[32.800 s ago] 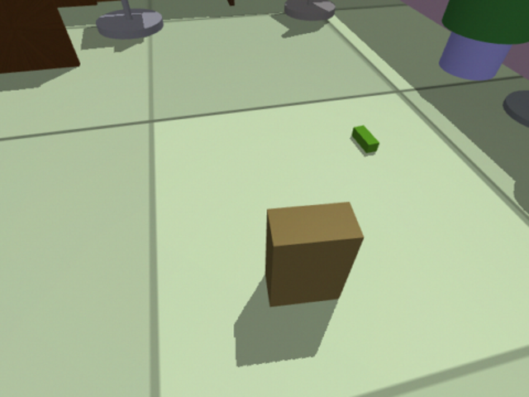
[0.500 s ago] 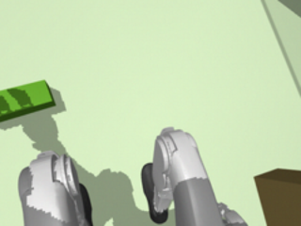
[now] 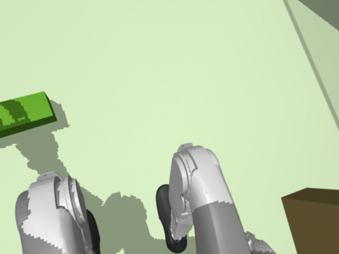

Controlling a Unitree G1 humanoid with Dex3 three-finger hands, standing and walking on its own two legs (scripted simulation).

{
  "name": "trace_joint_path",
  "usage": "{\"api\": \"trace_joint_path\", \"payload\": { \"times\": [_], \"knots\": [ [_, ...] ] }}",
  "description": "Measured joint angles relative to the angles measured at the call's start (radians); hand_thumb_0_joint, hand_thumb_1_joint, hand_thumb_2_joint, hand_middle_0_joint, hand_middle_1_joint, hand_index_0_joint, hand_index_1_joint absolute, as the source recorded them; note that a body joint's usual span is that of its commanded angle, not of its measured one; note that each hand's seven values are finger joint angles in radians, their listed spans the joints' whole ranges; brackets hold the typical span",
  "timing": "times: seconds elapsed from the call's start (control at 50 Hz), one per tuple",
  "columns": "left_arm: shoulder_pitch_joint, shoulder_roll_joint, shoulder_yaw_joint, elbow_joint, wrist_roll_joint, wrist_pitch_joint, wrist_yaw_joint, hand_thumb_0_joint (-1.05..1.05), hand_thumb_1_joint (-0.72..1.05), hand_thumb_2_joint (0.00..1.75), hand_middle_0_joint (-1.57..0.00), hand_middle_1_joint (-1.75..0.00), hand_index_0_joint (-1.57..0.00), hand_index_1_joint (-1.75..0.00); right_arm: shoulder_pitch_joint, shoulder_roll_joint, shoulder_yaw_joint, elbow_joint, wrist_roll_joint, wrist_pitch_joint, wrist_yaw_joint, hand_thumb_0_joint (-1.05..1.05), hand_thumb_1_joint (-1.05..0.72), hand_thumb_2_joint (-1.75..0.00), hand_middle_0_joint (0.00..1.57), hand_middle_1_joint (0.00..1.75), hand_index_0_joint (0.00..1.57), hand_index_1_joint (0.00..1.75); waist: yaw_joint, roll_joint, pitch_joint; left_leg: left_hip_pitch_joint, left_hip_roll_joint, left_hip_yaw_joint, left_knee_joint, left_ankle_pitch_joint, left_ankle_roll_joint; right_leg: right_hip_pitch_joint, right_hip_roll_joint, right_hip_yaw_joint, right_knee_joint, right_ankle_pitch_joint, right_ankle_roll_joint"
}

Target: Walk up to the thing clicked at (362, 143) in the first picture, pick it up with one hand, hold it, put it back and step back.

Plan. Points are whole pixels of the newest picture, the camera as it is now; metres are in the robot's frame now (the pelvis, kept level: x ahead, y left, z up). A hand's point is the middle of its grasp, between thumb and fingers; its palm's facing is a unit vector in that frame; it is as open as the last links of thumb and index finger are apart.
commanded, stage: rise first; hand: left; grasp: from above
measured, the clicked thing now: (13, 117) +0.48 +0.30 -0.29
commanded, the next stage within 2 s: approach in 0.88 s
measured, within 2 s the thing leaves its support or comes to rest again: neither
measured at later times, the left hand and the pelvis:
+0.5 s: hand out of the picture +0.44 +0.34 -0.16, palm faces -0.42 -0.12 -0.90, open 14.2 cm; pelvis +0.00 +0.00 +0.00, yaw +0 degrees
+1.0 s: hand out of the picture +0.44 +0.34 -0.16, palm faces -0.43 -0.11 -0.90, open 14.1 cm; pelvis +0.00 +0.00 +0.00, yaw +1 degrees
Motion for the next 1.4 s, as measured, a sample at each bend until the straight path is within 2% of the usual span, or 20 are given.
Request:
{"api": "trace_joint_path", "payload": {
  "times": [0.34,0.62,0.78,0.98,1.04,1.16,1.22,1.26,1.32,1.4],
  "knots": [
    [-0.005,-0.008,0.000,-0.019,-0.014,-0.010,-0.047,0.00,-0.56,1.03,-0.09,-1.03,-0.08,-1.04,-0.004,-0.007,-0.007,-0.004,0.010,0.005,0.008,0.00,-0.90,-0.90,0.20,0.30,0.20,0.30,0.013,0.009,0.005,0.012,-0.002,-0.001,-0.011,0.007,-0.006,0.007,-0.001,-0.001,-0.007,0.006,-0.006],
    [-0.029,0.002,-0.014,0.009,0.009,-0.007,-0.036,0.00,-0.56,1.03,-0.09,-1.03,-0.08,-1.04,0.001,-0.006,0.002,-0.008,0.011,0.000,0.005,0.00,-0.90,-0.90,0.20,0.30,0.20,0.30,-0.001,0.001,-0.001,0.010,-0.006,0.000,-0.012,0.016,0.000,0.013,-0.002,0.000,-0.012,0.012,0.000],
    [-0.007,-0.002,-0.007,-0.016,0.004,-0.004,-0.047,0.00,-0.55,1.03,-0.10,-1.02,-0.08,-1.03,0.015,-0.005,0.000,-0.007,0.014,0.002,0.009,0.00,-0.90,-0.90,0.20,0.30,0.20,0.30,0.001,0.008,-0.004,0.008,-0.007,0.005,-0.018,0.017,-0.001,0.009,-0.004,0.003,-0.014,0.011,-0.001],
    [-0.024,0.005,-0.021,0.003,-0.005,-0.014,-0.057,0.00,-0.54,1.02,-0.10,-1.01,-0.09,-1.02,0.008,-0.006,0.001,-0.006,0.011,-0.004,0.012,0.00,-0.89,-0.89,0.20,0.30,0.20,0.30,0.002,0.010,0.003,0.010,-0.007,0.002,-0.014,0.018,-0.005,0.007,-0.003,0.002,-0.008,0.014,-0.004],
    [-0.018,0.001,-0.011,-0.010,-0.003,-0.020,-0.059,0.00,-0.55,1.03,-0.11,-1.00,-0.09,-1.02,0.007,-0.008,-0.002,-0.009,0.010,-0.007,0.013,0.00,-0.90,-0.89,0.20,0.30,0.20,0.30,0.004,0.012,0.009,0.009,-0.008,0.000,-0.011,0.020,-0.005,0.007,-0.002,0.000,-0.007,0.015,-0.004],
    [-0.036,-0.034,-0.067,-0.012,-0.005,-0.006,-0.046,0.00,-0.57,1.04,-0.10,-1.01,-0.08,-1.03,0.013,-0.004,-0.008,0.000,0.012,-0.008,0.012,0.00,-0.89,-0.89,0.20,0.30,0.20,0.30,0.006,0.009,-0.009,0.006,-0.008,0.009,-0.021,0.018,-0.006,0.000,-0.004,0.008,-0.010,0.012,-0.005],
    [-0.079,-0.053,-0.105,0.025,-0.006,0.006,-0.030,0.00,-0.58,1.05,-0.09,-1.00,-0.07,-1.03,0.009,-0.002,-0.001,0.006,0.009,-0.016,0.009,0.00,-0.89,-0.89,0.20,0.30,0.20,0.30,-0.006,0.004,-0.015,0.007,-0.006,0.011,-0.026,0.016,-0.007,-0.003,-0.003,0.010,-0.013,0.011,-0.006],
    [-0.120,-0.056,-0.121,0.070,0.000,0.013,-0.014,0.00,-0.58,1.05,-0.09,-1.00,-0.07,-1.03,0.002,-0.003,0.011,0.004,0.004,-0.024,0.007,0.00,-0.89,-0.89,0.20,0.30,0.20,0.30,-0.023,-0.001,-0.011,0.007,-0.006,0.009,-0.026,0.017,-0.008,-0.004,-0.002,0.008,-0.014,0.013,-0.007],
    [-0.179,-0.047,-0.111,0.134,0.025,0.022,0.011,0.00,-0.59,1.06,-0.09,-1.01,-0.07,-1.03,-0.002,-0.009,0.029,-0.013,-0.003,-0.035,0.005,0.00,-0.89,-0.89,0.20,0.30,0.20,0.30,-0.056,-0.006,0.005,0.000,-0.004,-0.001,-0.017,0.018,-0.010,-0.009,0.002,0.000,-0.011,0.019,-0.008],
    [-0.219,-0.023,-0.064,0.167,0.055,0.048,0.049,0.00,-0.58,1.06,-0.09,-1.01,-0.07,-1.03,0.008,-0.021,0.051,-0.038,-0.011,-0.042,0.007,0.00,-0.89,-0.89,0.20,0.30,0.20,0.30,-0.098,-0.007,0.033,-0.011,-0.002,-0.011,-0.001,0.019,-0.011,-0.018,0.006,-0.007,-0.002,0.026,-0.008]
  ]
}}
